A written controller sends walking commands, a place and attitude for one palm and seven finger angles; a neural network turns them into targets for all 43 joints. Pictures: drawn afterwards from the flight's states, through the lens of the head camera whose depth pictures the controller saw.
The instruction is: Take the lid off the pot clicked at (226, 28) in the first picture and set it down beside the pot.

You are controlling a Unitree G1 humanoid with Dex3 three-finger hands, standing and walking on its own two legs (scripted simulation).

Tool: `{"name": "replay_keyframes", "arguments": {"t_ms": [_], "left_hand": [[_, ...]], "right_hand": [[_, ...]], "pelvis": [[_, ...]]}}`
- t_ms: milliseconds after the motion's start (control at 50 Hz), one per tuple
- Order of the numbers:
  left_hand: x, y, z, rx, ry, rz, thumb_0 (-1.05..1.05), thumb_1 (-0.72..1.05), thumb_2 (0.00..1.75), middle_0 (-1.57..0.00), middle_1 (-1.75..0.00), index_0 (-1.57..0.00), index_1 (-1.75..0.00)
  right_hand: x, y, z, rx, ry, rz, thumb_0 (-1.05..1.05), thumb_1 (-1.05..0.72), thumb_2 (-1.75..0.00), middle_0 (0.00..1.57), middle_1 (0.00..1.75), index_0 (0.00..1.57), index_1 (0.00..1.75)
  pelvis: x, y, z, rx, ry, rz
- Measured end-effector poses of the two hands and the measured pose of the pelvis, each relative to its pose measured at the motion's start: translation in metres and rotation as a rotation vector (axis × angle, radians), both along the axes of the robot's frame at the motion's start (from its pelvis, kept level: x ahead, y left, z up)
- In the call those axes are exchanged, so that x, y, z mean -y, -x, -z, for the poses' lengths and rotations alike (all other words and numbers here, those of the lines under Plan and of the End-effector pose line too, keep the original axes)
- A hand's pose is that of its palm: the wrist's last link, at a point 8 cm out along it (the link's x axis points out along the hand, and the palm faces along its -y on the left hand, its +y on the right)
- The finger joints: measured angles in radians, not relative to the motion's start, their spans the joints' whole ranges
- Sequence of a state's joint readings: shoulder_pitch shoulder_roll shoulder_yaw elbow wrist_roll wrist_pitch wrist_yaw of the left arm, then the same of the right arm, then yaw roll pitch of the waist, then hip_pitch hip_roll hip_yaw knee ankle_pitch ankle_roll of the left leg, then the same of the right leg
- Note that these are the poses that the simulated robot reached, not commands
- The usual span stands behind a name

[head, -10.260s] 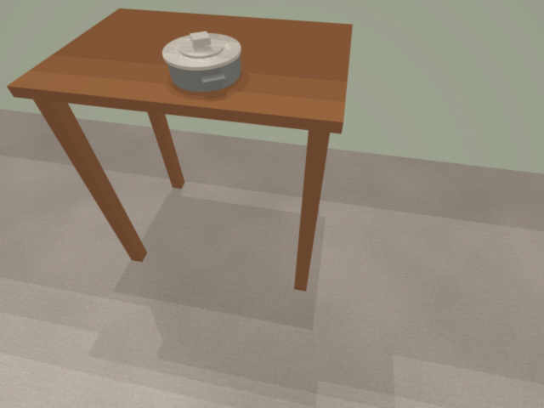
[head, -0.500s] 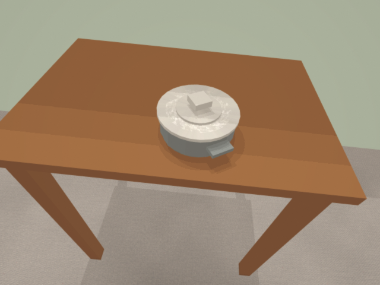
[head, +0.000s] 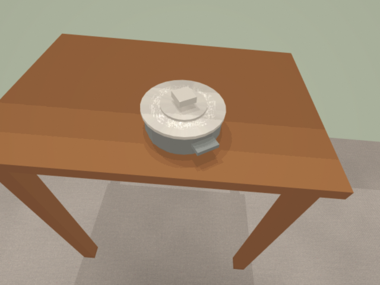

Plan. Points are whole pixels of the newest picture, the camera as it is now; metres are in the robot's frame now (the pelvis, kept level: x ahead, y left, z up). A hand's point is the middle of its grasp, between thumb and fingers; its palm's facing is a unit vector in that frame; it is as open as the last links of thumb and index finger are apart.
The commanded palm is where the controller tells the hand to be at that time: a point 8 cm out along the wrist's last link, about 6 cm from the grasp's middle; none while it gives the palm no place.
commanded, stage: shuffle to correct the standing spot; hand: left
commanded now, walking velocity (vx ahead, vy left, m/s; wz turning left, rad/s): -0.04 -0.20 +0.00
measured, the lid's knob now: (183, 96) +0.46 +0.05 +0.16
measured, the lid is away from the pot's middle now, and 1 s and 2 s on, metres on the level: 0.00 0.00 0.00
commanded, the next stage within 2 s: come to a stop and stand still in 0.16 s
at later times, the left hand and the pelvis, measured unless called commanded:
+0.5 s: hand out of the picture +0.01 +0.11 -0.19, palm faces +0.05 -0.99 -0.14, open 7.3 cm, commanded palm none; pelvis +0.00 -0.05 -0.01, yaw +1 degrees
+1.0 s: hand out of the picture -0.03 +0.15 -0.18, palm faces +0.03 -0.99 -0.15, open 7.4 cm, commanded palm none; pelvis -0.01 -0.01 +0.00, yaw +0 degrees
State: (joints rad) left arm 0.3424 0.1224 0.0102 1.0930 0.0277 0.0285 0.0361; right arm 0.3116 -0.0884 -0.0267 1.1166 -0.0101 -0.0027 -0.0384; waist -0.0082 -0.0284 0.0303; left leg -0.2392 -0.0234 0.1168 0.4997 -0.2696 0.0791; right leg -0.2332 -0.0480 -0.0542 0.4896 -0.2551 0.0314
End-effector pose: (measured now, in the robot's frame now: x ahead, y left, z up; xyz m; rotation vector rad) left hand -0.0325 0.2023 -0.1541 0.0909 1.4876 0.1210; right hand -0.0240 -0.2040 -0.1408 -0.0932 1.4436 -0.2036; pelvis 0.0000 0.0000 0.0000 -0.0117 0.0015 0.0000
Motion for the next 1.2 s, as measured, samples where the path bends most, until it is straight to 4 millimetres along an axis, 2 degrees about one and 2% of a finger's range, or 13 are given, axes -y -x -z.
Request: {"name": "replay_keyframes", "arguments": {"t_ms": [140, 320, 440, 580, 820, 1040, 1200], "left_hand": [[0.011, -0.013, -0.002, 0.027, -0.033, 0.003, 0.01, 0.91, 0.9, -0.2, -0.3, -0.2, -0.3], [0.038, -0.031, 0.003, 0.097, -0.041, 0.004, 0.01, 0.91, 0.9, -0.2, -0.3, -0.2, -0.3], [0.043, -0.032, 0.008, 0.121, -0.022, 0.0, 0.01, 0.92, 0.9, -0.2, -0.3, -0.2, -0.3], [0.029, -0.033, 0.002, 0.12, -0.02, -0.009, 0.02, 0.93, 0.9, -0.2, -0.3, -0.2, -0.3], [-0.001, -0.017, -0.008, 0.101, -0.047, 0.005, 0.01, 0.91, 0.9, -0.2, -0.3, -0.2, -0.3], [0.0, 0.003, -0.004, 0.038, -0.008, 0.001, 0.01, 0.91, 0.9, -0.2, -0.3, -0.2, -0.3], [0.003, 0.007, -0.002, 0.01, 0.02, -0.003, 0.01, 0.9, 0.9, -0.2, -0.3, -0.2, -0.3]], "right_hand": [[0.026, -0.005, 0.006, 0.004, 0.001, 0.004, 0.01, -0.91, -0.9, 0.2, 0.3, 0.2, 0.29], [0.07, -0.023, 0.01, 0.037, 0.036, -0.013, 0.0, -0.91, -0.9, 0.2, 0.3, 0.2, 0.29], [0.076, -0.04, 0.002, 0.07, 0.064, -0.038, 0.0, -0.92, -0.9, 0.19, 0.3, 0.19, 0.29], [0.064, -0.042, -0.011, 0.081, 0.075, -0.071, 0.01, -0.95, -0.9, 0.19, 0.3, 0.19, 0.29], [0.038, -0.026, -0.008, 0.068, 0.036, -0.087, 0.01, -0.96, -0.9, 0.2, 0.3, 0.2, 0.29], [0.011, -0.004, -0.007, 0.02, 0.007, -0.064, 0.01, -0.93, -0.9, 0.2, 0.3, 0.2, 0.29], [-0.01, 0.006, -0.005, -0.005, -0.015, -0.041, 0.01, -0.92, -0.9, 0.19, 0.3, 0.2, 0.29]], "pelvis": [[0.022, 0.001, 0.004, -0.011, 0.001, 0.0], [0.052, 0.002, 0.011, -0.014, 0.013, -0.014], [0.053, -0.002, 0.009, -0.008, 0.034, -0.017], [0.042, -0.001, -0.001, 0.003, 0.012, -0.011], [0.018, 0.008, -0.004, 0.012, 0.003, -0.01], [0.003, 0.006, -0.005, 0.014, 0.003, -0.003], [-0.006, 0.001, -0.004, 0.012, 0.005, 0.001]]}}
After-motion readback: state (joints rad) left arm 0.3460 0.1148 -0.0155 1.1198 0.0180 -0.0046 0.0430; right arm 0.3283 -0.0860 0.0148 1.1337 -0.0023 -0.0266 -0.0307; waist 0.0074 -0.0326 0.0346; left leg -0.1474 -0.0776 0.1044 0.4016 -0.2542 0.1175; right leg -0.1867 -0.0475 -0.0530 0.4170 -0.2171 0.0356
